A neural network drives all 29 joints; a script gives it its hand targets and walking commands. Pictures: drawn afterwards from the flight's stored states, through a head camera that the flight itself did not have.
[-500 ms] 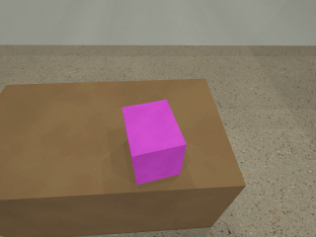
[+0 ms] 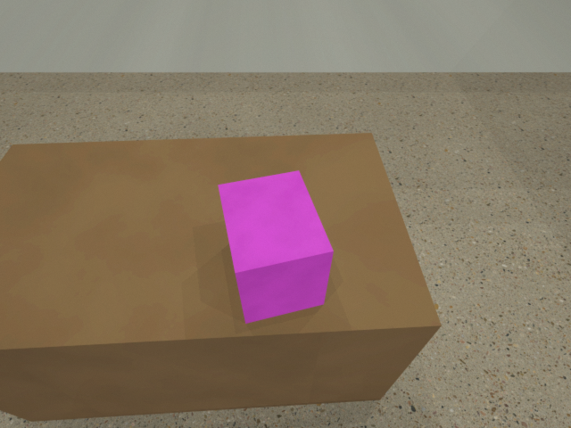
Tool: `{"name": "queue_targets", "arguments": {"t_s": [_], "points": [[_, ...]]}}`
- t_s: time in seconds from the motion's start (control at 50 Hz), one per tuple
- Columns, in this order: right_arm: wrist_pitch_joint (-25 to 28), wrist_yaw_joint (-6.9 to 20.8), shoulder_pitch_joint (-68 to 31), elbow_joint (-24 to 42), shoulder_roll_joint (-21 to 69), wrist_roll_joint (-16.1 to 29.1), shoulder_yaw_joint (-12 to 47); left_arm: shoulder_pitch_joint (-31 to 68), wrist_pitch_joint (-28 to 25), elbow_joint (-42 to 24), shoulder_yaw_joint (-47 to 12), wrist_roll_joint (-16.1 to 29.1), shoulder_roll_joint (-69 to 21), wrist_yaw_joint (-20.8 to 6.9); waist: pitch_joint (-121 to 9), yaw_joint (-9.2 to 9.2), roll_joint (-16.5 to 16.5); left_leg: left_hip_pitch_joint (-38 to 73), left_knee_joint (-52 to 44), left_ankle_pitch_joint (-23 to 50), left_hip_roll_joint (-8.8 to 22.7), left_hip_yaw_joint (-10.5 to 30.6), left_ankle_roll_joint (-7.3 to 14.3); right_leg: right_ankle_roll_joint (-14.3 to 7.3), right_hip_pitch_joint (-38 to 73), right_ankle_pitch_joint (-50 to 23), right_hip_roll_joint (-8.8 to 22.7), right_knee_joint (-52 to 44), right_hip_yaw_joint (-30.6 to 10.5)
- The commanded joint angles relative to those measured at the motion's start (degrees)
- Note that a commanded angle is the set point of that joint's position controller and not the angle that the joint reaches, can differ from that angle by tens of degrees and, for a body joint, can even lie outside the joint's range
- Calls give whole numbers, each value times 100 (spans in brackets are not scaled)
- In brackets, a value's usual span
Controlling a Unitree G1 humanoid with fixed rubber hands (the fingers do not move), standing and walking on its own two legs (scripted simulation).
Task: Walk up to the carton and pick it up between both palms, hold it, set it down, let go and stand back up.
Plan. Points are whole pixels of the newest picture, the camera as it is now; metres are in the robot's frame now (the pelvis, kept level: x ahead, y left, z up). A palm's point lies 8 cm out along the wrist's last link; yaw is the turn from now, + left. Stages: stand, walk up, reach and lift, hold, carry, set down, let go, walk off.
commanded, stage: stand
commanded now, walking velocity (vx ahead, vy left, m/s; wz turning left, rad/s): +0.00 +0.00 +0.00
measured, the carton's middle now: (272, 246) +0.46 +0.03 -0.09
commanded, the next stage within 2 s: none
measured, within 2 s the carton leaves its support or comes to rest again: neither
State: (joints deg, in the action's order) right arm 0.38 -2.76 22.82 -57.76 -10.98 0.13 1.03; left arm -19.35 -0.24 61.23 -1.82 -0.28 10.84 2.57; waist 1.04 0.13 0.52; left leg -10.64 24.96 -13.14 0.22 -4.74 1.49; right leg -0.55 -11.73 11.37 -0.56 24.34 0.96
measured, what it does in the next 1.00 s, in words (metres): stands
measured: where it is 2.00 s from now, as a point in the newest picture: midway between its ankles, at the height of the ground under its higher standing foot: outside the picture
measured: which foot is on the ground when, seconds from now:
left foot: down 0.00-1.00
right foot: down 0.00-1.00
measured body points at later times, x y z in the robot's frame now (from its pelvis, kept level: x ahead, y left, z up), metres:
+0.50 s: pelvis +0.02 +0.01 +0.00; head +0.03 +0.01 +0.45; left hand +0.01 +0.24 -0.16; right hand +0.00 -0.22 -0.15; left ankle +0.01 +0.10 -0.74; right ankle +0.02 -0.11 -0.74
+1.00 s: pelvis +0.02 +0.02 +0.00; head +0.03 +0.02 +0.45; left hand +0.03 +0.25 -0.16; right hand +0.00 -0.21 -0.15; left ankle +0.01 +0.10 -0.74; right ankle +0.02 -0.11 -0.74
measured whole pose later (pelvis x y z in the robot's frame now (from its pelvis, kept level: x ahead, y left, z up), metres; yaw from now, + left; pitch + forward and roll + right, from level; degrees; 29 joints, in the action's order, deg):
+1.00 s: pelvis +0.02 +0.02 +0.00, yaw +0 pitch -1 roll +0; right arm 1.1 -3.1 21.7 -59.3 -9.1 0.3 0.7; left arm -16.5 -0.5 63.3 -2.2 0.0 10.0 3.4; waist 1.0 0.0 -0.9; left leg -6.9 21.3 -13.5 -1.9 -5.8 2.9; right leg 1.1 -9.6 13.1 1.3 23.9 -0.3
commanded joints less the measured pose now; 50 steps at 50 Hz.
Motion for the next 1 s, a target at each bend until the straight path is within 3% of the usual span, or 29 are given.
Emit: {"name": "queue_targets", "arguments": {"t_s": [0.0, 0.1, 0.14, 0.22, 0.3, 0.4, 0.54, 0.56, 0.64, 0.98], "points": [[50, -33, 443, 118, -527, 6, -110, -393, -42, -127, 102, 5, 537, 25, 499, 34, 19, -258, -640, -321, 609, 783, -95, 4, -375, 267, 600, -648, -718], [66, -40, 478, 108, -498, -7, -96, -373, -60, -119, 111, 3, 571, 21, 334, -1, -197, -156, -618, -196, 632, 774, -103, 8, -259, 113, 589, -601, -659], [56, -45, 483, 64, -519, 2, -89, -407, -53, -104, 86, 14, 508, 24, 503, 13, 10, -190, -606, -145, 621, 755, -97, 19, -395, 87, 590, -626, -694], [68, -52, 484, 38, -505, 17, -80, -398, -55, -65, 92, 12, 507, 29, 462, 36, -63, -203, -649, -100, 654, 747, -98, 26, -277, -55, 598, -555, -655], [80, -54, 478, 21, -495, 4, -79, -426, -59, -52, 107, 7, 545, 30, 555, 20, 94, -230, -666, -106, 645, 752, -90, 16, -303, -106, 600, -563, -697], [112, -63, 440, 45, -508, 6, -89, -321, -82, -49, 55, 16, 470, 45, 257, 2, -141, 53, -618, 456, 705, 775, -64, 49, -165, -534, 598, -459, -634], [120, -69, 389, 3, -451, 12, -43, -333, -56, -2, 29, 14, 442, 59, 395, 20, 14, -4, -694, 478, 688, 760, -65, 67, -126, -498, 629, -424, -635], [138, -66, 444, 11, -441, 30, -85, -222, -64, -29, 47, 7, 485, 70, 199, -41, -183, 186, -720, 988, 752, 766, -101, 54, -59, -755, 631, -297, -563], [130, -69, 432, 0, -459, 24, -104, -231, -65, 5, 34, 18, 425, 97, 159, 7, 31, 325, -693, 1486, 766, 731, -149, 82, -14, -798, 651, -246, -524], [110, -61, 417, -67, -373, 12, -150, -146, -64, 136, 52, 29, 411, 108, 393, -6, -60, 201, -912, 760, 684, 737, -127, 92, -44, -491, 692, -406, -539]]}}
